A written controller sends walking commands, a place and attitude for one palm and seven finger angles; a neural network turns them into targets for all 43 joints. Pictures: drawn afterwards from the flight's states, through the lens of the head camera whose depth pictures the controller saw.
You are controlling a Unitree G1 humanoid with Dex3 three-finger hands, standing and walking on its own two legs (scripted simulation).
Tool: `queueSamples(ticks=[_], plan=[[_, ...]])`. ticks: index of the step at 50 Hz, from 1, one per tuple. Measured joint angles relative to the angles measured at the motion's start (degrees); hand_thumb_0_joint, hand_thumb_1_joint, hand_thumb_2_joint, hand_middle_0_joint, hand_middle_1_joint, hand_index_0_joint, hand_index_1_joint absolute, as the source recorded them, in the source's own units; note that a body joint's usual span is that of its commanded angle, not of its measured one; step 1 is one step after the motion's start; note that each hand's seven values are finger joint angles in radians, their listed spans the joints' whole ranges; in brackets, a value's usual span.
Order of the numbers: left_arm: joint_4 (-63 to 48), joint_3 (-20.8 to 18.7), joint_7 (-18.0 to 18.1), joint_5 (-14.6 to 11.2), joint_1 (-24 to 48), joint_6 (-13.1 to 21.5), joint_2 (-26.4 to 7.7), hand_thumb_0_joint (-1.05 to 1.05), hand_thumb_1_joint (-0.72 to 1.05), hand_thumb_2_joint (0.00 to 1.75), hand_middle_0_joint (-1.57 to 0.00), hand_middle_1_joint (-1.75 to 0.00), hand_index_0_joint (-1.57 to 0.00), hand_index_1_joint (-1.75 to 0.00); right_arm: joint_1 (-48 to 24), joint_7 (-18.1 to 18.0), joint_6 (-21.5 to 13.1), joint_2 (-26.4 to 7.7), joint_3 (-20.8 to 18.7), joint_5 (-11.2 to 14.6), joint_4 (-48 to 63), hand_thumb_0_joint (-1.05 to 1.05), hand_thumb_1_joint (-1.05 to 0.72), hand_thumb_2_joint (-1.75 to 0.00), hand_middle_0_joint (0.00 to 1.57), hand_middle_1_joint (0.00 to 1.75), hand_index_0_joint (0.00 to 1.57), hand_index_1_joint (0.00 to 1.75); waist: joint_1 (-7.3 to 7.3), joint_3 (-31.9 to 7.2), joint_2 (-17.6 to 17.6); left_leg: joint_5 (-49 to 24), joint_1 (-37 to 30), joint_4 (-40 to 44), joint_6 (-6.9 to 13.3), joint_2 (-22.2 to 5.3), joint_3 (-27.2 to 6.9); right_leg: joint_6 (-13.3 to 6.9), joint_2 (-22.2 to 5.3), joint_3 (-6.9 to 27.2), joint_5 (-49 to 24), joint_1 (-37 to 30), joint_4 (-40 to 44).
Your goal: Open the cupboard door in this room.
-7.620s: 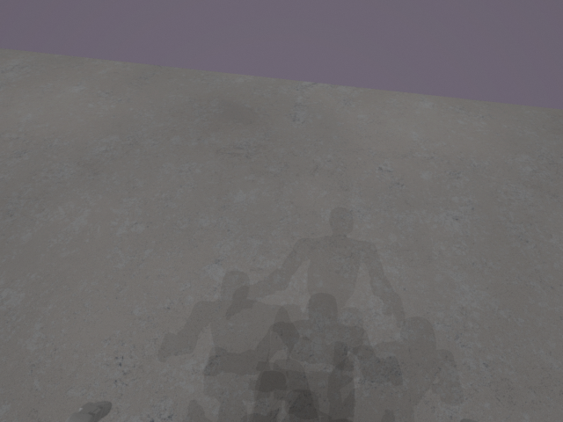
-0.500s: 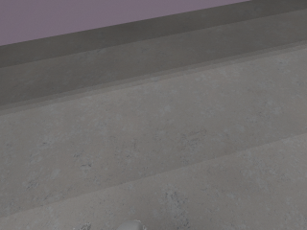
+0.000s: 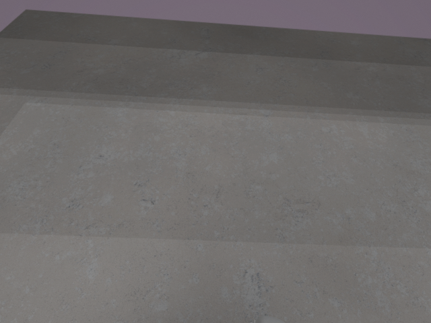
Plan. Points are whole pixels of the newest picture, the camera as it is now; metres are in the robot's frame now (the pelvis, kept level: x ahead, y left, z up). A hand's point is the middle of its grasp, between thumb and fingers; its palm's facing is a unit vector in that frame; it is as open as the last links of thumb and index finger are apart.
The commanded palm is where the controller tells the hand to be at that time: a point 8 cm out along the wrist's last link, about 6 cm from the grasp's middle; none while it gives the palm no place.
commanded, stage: turn or walk to find it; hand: left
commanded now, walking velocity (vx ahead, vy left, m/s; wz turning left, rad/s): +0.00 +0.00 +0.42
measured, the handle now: out of the picture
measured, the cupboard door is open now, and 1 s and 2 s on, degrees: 0 0 0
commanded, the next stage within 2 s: none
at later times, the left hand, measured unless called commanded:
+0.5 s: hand out of the picture +0.01 +0.14 -0.14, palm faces +0.23 -0.93 -0.27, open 7.4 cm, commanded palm none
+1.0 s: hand out of the picture -0.13 +0.20 -0.17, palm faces +0.46 -0.85 -0.24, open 7.4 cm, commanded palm none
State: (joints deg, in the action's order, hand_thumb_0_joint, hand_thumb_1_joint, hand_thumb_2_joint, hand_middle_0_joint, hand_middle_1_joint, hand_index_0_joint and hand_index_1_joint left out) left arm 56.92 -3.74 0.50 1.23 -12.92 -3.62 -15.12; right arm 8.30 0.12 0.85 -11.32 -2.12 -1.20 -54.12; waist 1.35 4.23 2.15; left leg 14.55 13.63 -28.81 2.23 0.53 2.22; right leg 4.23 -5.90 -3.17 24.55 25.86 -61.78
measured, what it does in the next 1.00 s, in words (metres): steps on the spot, turning left: right foot, then left foot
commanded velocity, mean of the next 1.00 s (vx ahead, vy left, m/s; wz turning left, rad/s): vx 0.00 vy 0.00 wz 0.42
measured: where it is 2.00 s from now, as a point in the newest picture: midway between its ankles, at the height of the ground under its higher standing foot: outside the picture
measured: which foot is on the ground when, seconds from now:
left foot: down 0.00-0.30, up 0.32-0.74, down 0.76-1.00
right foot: up 0.00-0.26, down 0.28-0.76, up 0.78-1.00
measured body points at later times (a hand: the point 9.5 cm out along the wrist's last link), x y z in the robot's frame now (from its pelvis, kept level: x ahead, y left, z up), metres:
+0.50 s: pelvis -0.03 -0.06 +0.00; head +0.00 -0.09 +0.45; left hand +0.00 +0.19 -0.12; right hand +0.05 -0.30 -0.16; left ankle -0.07 +0.09 -0.65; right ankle +0.00 -0.14 -0.74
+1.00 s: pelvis -0.08 -0.02 +0.00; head -0.07 +0.00 +0.45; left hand -0.15 +0.24 -0.15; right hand +0.11 -0.20 -0.13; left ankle -0.10 +0.08 -0.74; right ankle -0.02 -0.15 -0.67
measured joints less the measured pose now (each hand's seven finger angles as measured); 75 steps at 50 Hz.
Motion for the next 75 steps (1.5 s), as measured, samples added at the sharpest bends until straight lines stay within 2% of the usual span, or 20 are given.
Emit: queueSamples(ticks=[9,12,14,18,21,24,29,34,37,38,41,44,51,57,60,62,64,68,71,75], plan=[[-3.0,0.7,0.1,-0.3,3.2,0.6,1.7,0.01,0.91,0.9,-0.19,-0.29,-0.19,-0.3,2.2,0.3,0.6,0.3,-0.4,-0.3,0.0,0.01,-0.9,-0.9,0.2,0.3,0.2,0.3,-1.92,-0.9,-2.1,-3.1,0.7,2.6,-0.6,1.4,-3.9,0.4,2.0,1.7,0.6,-3.4,11.5],[-4.1,1.1,0.1,-0.5,4.3,1.2,2.7,0.01,0.91,0.9,-0.19,-0.29,-0.19,-0.3,3.2,0.4,1.1,-0.2,-0.9,-0.4,-0.3,0.01,-0.9,-0.9,0.2,0.3,0.2,0.3,-2.68,-0.9,-3.1,-3.2,2.3,1.2,-1.4,1.9,-5.4,-0.1,3.1,1.4,-1.0,-6.5,19.2],[-5.0,1.4,0.1,-0.6,4.2,2.1,3.1,0.0,0.91,0.9,-0.2,-0.3,-0.19,-0.3,4.1,0.5,1.5,-0.5,-1.3,-0.2,-0.4,0.01,-0.9,-0.9,0.2,0.3,0.2,0.3,-2.79,-1.3,-3.3,-2.6,4.0,-0.9,-2.3,2.6,-6.1,-0.5,3.5,0.9,-5.9,-10.2,27.9],[-5.5,2.2,0.3,0.0,3.5,3.1,5.2,0.0,0.91,0.9,-0.2,-0.3,-0.2,-0.3,5.2,0.7,2.9,-2.1,-2.6,-0.2,-1.3,0.01,-0.9,-0.9,0.2,0.3,0.2,0.3,-3.03,-0.9,-5.6,9.7,10.6,-18.5,-3.1,2.7,-6.7,-5.5,3.5,-2.3,-7.0,-10.9,28.4],[-5.1,2.4,0.4,-0.1,2.3,3.1,6.0,0.0,0.9,0.9,-0.2,-0.3,-0.2,-0.3,5.6,1.1,3.4,-2.9,-3.1,-0.4,-2.1,0.01,-0.91,-0.9,0.2,0.3,0.2,0.3,-3.04,-0.8,-5.6,8.4,14.5,-32.3,-4.0,1.6,-5.1,-6.2,2.7,-3.9,-8.1,-12.6,30.8],[-4.2,2.5,0.6,0.0,1.4,3.1,6.3,0.0,0.9,0.9,-0.2,-0.3,-0.2,-0.3,6.2,1.2,3.5,-3.3,-3.3,-0.4,-2.6,0.01,-0.91,-0.9,0.19,0.3,0.2,0.3,-3.16,-0.6,-5.1,6.5,15.1,-37.0,-5.2,-0.3,-4.2,-6.2,1.9,-5.5,-8.9,-13.6,32.4],[-3.0,2.3,0.6,0.4,0.1,3.3,5.9,0.0,0.91,0.9,-0.2,-0.3,-0.2,-0.3,5.8,1.1,3.9,-3.2,-2.9,-0.3,-3.6,0.01,-0.91,-0.9,0.19,0.3,0.19,0.3,-2.23,-0.2,-3.7,8.9,11.4,-30.8,-6.2,-2.4,-2.9,-6.0,0.1,-7.9,-9.2,-13.7,32.7],[-1.8,1.7,0.4,0.7,-1.0,3.1,4.2,0.0,0.91,0.9,-0.2,-0.3,-0.2,-0.3,3.2,1.0,3.5,-2.6,-2.1,0.3,-3.4,0.01,-0.91,-0.9,0.19,0.3,0.19,0.3,-0.66,0.6,-2.1,11.8,6.0,-18.9,-5.7,-2.7,-0.4,-5.0,-1.7,-9.9,-8.9,-12.3,30.7],[-1.0,1.1,0.3,0.5,-1.6,2.5,2.7,0.0,0.91,0.9,-0.2,-0.3,-0.2,-0.3,1.8,0.9,2.3,-2.3,-1.5,0.4,-2.3,0.01,-0.91,-0.9,0.19,0.3,0.19,0.3,-0.28,0.6,-1.2,6.8,1.4,-7.6,-4.9,-2.4,1.7,-3.7,-3.1,-11.3,-7.7,-10.7,27.4],[-0.9,0.8,0.3,0.3,-2.0,2.2,2.2,0.0,0.91,0.9,-0.2,-0.3,-0.2,-0.3,1.5,1.0,1.7,-2.2,-1.4,0.4,-1.7,0.01,-0.91,-0.9,0.19,0.3,0.19,0.3,-0.2,0.2,-1.0,3.5,0.3,-4.1,-3.8,-2.3,1.7,-3.2,-3.6,-11.6,-6.8,-9.5,25.3],[0.1,0.3,0.5,0.1,-1.9,0.1,0.4,0.01,0.91,0.9,-0.2,-0.3,-0.2,-0.3,0.0,0.8,0.6,-0.9,-0.9,0.0,-0.8,0.01,-0.91,-0.9,0.19,0.3,0.19,0.3,0.49,0.6,1.0,3.4,1.2,-5.7,-1.1,-1.1,2.1,-1.3,-2.7,-5.7,3.4,-4.3,12.8],[0.7,0.0,0.1,0.1,-1.1,-0.5,0.0,0.01,0.91,0.9,-0.2,-0.3,-0.19,-0.3,-0.2,0.2,0.2,-0.2,-0.4,-0.1,-0.3,0.01,-0.91,-0.9,0.19,0.3,0.2,0.3,0.15,0.2,0.5,1.9,0.3,-2.9,-0.5,-0.7,0.9,-0.5,-0.5,-2.1,2.2,-0.7,3.4],[-1.2,0.4,-0.1,-0.1,1.0,0.4,0.8,0.01,0.91,0.9,-0.19,-0.29,-0.19,-0.3,0.7,0.2,0.2,0.3,-0.1,0.0,-0.3,0.01,-0.9,-0.9,0.2,0.3,0.2,0.3,-0.56,-0.9,-0.8,-2.5,-0.5,2.6,-0.1,0.7,-1.8,0.6,1.0,0.9,-0.4,-0.9,4.9],[-3.2,1.1,0.1,-0.4,3.4,1.0,2.5,0.01,0.91,0.9,-0.2,-0.29,-0.19,-0.3,2.3,0.4,1.1,-0.2,-0.8,-0.4,-0.4,0.01,-0.9,-0.9,0.2,0.3,0.2,0.3,-2.33,-1.1,-2.7,-3.5,1.9,1.5,-1.1,1.6,-4.5,-0.1,2.8,1.3,0.0,-6.2,17.4],[-4.3,1.5,0.1,-0.5,3.8,2.2,3.4,0.0,0.91,0.9,-0.2,-0.3,-0.19,-0.3,3.7,0.5,1.5,-0.7,-1.4,-0.1,-0.5,0.01,-0.9,-0.9,0.2,0.3,0.2,0.3,-2.65,-1.4,-3.7,-2.9,4.6,-1.6,-2.3,2.3,-6.0,-1.3,3.6,0.4,-6.3,-11.1,29.3],[-4.6,1.9,0.3,-0.1,3.9,3.0,4.5,0.0,0.91,0.9,-0.2,-0.3,-0.19,-0.3,4.2,0.6,2.2,-1.5,-2.1,0.0,-1.0,0.01,-0.9,-0.9,0.2,0.3,0.2,0.3,-2.78,-0.9,-5.1,4.8,7.5,-9.0,-2.8,2.4,-6.7,-4.2,3.9,-1.1,-7.5,-11.1,29.0],[-5.1,2.1,0.3,0.0,3.2,3.2,5.2,0.0,0.91,0.9,-0.2,-0.3,-0.2,-0.3,4.7,0.8,3.1,-2.0,-2.6,-0.1,-1.6,0.01,-0.9,-0.9,0.2,0.3,0.2,0.3,-2.6,-0.8,-5.0,9.7,11.4,-20.7,-3.1,2.8,-5.9,-5.5,3.0,-2.2,-7.7,-11.5,29.4],[-4.4,2.3,0.5,0.1,2.0,2.8,5.9,0.0,0.9,0.9,-0.2,-0.3,-0.2,-0.3,5.3,1.3,3.6,-3.0,-3.2,-0.4,-2.1,0.01,-0.91,-0.9,0.2,0.3,0.2,0.3,-2.95,-0.5,-5.0,7.4,15.0,-35.0,-4.4,0.8,-4.2,-5.7,1.9,-4.2,-9.1,-13.0,32.0],[-3.7,2.3,0.6,0.2,1.3,2.9,6.0,0.0,0.9,0.9,-0.2,-0.3,-0.2,-0.3,5.9,1.4,3.7,-3.2,-3.3,-0.4,-2.6,0.01,-0.91,-0.9,0.19,0.3,0.2,0.3,-2.98,-0.4,-4.4,7.0,14.0,-35.5,-5.4,-1.0,-3.6,-5.6,0.9,-5.7,-9.5,-13.3,32.7],[-3.1,2.2,0.4,0.5,0.7,3.0,5.5,0.0,0.9,0.9,-0.2,-0.3,-0.2,-0.3,5.5,1.2,3.9,-3.1,-2.8,-0.1,-3.5,0.01,-0.91,-0.9,0.19,0.3,0.19,0.3,-2.14,0.2,-3.2,10.2,9.6,-26.9,-6.0,-2.6,-2.0,-5.2,-0.7,-7.6,-9.5,-12.8,32.3]])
